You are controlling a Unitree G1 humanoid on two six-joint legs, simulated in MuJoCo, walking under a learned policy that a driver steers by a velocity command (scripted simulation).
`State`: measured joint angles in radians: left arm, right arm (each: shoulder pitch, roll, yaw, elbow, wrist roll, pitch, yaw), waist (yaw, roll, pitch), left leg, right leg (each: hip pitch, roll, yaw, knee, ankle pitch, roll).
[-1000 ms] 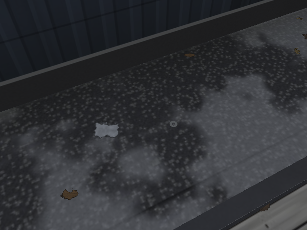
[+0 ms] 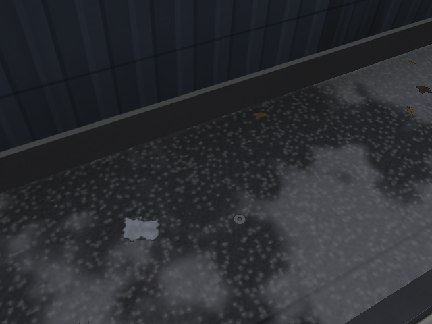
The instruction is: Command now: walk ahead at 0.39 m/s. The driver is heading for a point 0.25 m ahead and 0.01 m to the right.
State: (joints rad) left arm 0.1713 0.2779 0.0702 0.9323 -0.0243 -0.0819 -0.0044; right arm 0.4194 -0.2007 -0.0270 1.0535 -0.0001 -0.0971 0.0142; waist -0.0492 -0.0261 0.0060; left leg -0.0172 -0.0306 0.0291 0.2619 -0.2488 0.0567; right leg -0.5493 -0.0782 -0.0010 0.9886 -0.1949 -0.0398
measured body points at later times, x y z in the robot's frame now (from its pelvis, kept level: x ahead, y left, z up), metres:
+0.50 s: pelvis +0.17 -0.04 -0.02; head +0.19 -0.04 +0.43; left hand +0.27 +0.21 -0.15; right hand +0.24 -0.30 -0.16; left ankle +0.18 +0.11 -0.73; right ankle +0.25 -0.12 -0.75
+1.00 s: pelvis +0.24 -0.01 -0.01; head +0.25 -0.01 +0.44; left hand +0.31 +0.24 -0.16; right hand +0.27 -0.26 -0.16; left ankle +0.20 +0.10 -0.75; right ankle +0.25 -0.13 -0.75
